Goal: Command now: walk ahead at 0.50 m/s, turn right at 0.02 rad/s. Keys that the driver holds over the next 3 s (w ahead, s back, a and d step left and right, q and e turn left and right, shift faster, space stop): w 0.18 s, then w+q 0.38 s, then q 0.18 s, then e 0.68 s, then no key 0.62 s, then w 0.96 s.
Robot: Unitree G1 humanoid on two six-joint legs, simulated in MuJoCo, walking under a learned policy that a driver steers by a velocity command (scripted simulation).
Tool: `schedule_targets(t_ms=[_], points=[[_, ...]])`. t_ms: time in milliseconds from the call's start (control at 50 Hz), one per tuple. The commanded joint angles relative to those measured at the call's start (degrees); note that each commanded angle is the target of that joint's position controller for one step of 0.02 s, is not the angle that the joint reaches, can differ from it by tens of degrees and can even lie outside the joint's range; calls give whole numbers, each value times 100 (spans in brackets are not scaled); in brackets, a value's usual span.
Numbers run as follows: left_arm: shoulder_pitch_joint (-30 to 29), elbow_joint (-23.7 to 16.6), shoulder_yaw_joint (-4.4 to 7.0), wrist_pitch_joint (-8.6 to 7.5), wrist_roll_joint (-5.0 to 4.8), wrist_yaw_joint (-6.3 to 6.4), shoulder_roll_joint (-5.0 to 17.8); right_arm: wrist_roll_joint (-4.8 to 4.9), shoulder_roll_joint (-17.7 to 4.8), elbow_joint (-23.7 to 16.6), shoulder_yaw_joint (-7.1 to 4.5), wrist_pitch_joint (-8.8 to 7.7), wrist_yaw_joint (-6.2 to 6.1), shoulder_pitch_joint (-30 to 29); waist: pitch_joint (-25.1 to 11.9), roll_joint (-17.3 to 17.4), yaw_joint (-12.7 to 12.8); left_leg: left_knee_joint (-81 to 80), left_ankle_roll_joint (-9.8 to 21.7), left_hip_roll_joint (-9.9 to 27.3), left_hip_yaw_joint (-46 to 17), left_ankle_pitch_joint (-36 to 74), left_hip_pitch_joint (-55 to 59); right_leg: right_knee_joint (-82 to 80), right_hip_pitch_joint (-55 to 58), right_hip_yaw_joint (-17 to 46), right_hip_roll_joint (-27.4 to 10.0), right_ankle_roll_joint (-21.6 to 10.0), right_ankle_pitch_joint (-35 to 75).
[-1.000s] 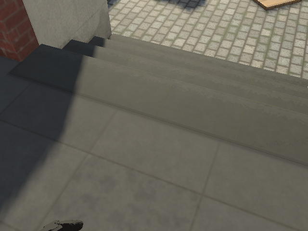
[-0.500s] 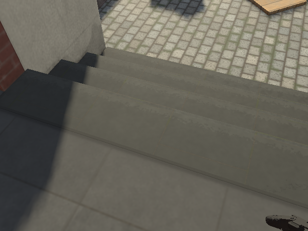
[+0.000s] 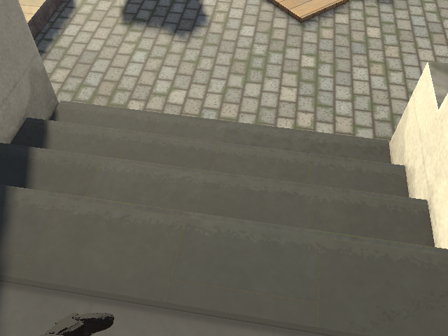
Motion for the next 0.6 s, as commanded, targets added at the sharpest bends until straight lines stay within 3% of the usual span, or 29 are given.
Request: schedule_targets(t_ms=[20,40,60,80,100,120,140,160,180,220,240,300,400,460,520,560,600], points=[[-307,-499,159,-130,-11,-71,590,20,-1039,-161,-230,44,-58,46,67,716,346,304,766,1740,-770,3264,232,-253,272,-107,167,-217,-492],[165,-376,236,-133,6,-57,729,23,-1084,-179,-235,72,-69,-73,-228,743,657,855,671,1618,-620,4149,182,-404,1028,-265,332,-343,-481],[1044,-105,374,-126,36,-15,1003,-7,-1003,-219,-194,93,-81,-115,-803,633,1055,1866,519,1333,-398,4447,-214,-385,2347,-278,331,-535,-259],[2113,92,490,-104,107,52,1431,-139,-758,-396,-80,74,-98,-122,-1665,-22,1407,3658,312,974,-136,2811,-1452,-138,4121,921,-761,-931,86],[2284,208,528,-73,84,6,1704,-102,-35,-388,121,-46,-40,696,-2348,-1522,980,5518,10,-18,-198,-1307,-3707,-694,5874,3491,-1924,-1798,-1071],[2298,182,388,-67,11,-2,1143,3,-676,-344,-20,-141,-13,312,-2082,-901,1224,6099,88,246,-846,-1645,-4354,-1095,5635,3794,-1799,-1612,-1852],[1861,131,313,-76,4,8,983,118,-923,-553,-101,-195,6,-254,-1194,-621,1152,6115,145,513,-704,-1128,-4663,-1263,4825,2970,-1603,-1384,-1676],[1441,73,274,-78,41,4,899,92,-858,-605,-95,-201,-24,-526,-745,-182,964,5845,116,771,-547,-599,-4464,-1434,3992,2370,-1367,-1278,-1138],[1166,50,240,-90,92,-19,755,-7,-804,-618,-123,-170,-45,-630,-436,-52,796,5531,67,921,-515,-301,-4246,-1627,3335,1962,-1169,-1238,-702],[953,75,215,-156,139,-33,600,24,-570,-509,-115,-10,-43,-297,-381,-289,506,5245,-2,1110,-584,27,-3669,-2004,2692,1398,-985,-1204,-522],[966,136,231,-195,130,-29,624,34,-473,-475,-104,62,-48,-240,-322,-278,465,5151,-45,1125,-570,114,-3606,-2147,2504,1155,-968,-1232,-445],[1124,327,300,-235,197,59,809,20,-462,-627,-133,155,-77,-670,-14,-121,518,4603,-171,1107,-774,845,-4058,-2436,2394,631,-987,-1219,-340],[1236,494,302,-193,171,167,878,-19,-341,-814,-121,98,7,-1268,151,-71,716,3230,-151,917,-621,2277,-4083,-2458,2690,-314,-816,-894,109],[1512,654,329,-125,127,201,966,-28,-223,-1052,-51,106,92,-1793,362,23,960,2697,-70,879,-375,2356,-4189,-2387,3123,-576,-968,-847,301],[1723,772,367,13,57,219,1041,-15,-215,-1356,-25,130,202,-2167,472,37,1070,2398,56,807,-148,1773,-4461,-2050,3822,-727,-1191,-815,790],[1649,764,407,120,8,258,1157,-2,-282,-1514,-58,146,274,-2167,386,-69,962,2285,196,657,94,1196,-4258,-1634,4112,-874,-1279,-706,1791],[1397,651,450,246,-5,353,1312,-45,-516,-1486,-201,166,303,-1582,-59,-317,578,2246,369,183,522,735,-3271,-479,4112,-1081,-1156,-490,4135]])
